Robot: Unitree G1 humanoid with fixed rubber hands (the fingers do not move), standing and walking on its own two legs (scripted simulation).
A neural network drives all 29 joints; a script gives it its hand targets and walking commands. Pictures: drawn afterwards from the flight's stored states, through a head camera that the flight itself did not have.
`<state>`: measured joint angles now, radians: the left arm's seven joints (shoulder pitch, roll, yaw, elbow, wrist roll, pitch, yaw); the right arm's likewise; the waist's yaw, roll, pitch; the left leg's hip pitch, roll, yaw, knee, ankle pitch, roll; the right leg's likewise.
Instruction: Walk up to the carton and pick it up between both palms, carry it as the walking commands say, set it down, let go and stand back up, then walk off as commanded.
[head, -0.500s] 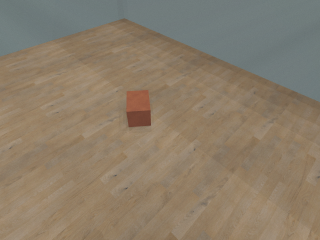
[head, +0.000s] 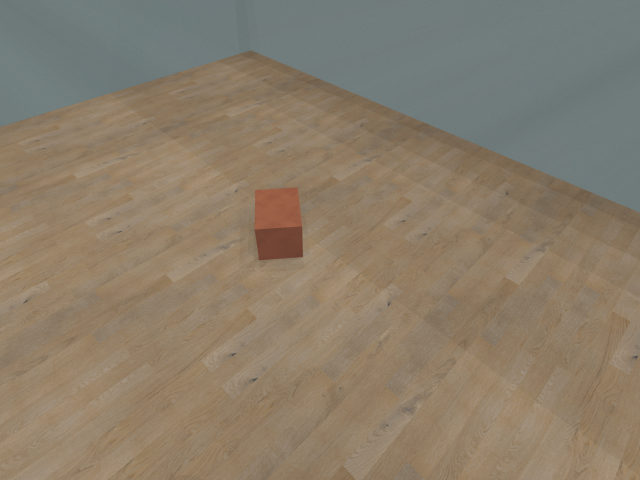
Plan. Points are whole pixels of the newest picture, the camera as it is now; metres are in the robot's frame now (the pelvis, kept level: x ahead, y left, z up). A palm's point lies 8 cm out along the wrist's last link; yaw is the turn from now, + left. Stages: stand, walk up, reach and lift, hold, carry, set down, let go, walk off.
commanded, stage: stand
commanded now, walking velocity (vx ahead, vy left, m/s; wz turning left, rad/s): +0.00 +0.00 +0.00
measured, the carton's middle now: (278, 223) +1.32 +0.11 -0.68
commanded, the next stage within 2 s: none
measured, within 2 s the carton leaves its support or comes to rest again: neither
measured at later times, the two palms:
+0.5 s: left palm out of the picture +0.10 +0.25 -0.11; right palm out of the picture +0.07 -0.27 -0.12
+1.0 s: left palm out of the picture +0.11 +0.30 -0.09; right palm out of the picture +0.07 -0.27 -0.12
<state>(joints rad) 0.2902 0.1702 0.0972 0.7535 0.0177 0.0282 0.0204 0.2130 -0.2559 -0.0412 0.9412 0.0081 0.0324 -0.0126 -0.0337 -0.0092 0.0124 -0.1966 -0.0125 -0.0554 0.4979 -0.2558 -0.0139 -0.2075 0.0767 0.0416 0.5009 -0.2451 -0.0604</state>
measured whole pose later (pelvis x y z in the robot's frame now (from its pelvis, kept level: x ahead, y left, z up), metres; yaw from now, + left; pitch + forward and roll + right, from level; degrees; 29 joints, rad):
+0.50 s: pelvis +0.01 +0.00 +0.00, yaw +0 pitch -2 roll +0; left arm 0.29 0.19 0.10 0.76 0.02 0.01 0.02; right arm 0.21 -0.25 -0.04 0.96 0.01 0.03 -0.01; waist -0.03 -0.01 0.01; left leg -0.20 -0.01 -0.06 0.50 -0.27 -0.01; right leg -0.21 0.08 0.04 0.50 -0.26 -0.06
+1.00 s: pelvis +0.01 +0.00 +0.00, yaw +0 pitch -2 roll +0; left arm 0.26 0.33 0.10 0.77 0.02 -0.04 0.02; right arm 0.21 -0.26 -0.04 0.96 0.01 -0.02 -0.01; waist -0.03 -0.01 0.01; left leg -0.20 -0.01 -0.06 0.50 -0.26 -0.01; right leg -0.21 0.08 0.04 0.50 -0.25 -0.06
